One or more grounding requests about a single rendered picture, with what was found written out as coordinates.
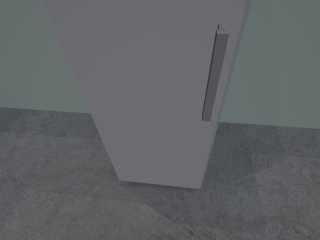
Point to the handle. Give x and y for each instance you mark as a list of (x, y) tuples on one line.
[(218, 53)]

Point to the fridge door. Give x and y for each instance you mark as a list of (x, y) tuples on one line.
[(142, 67)]

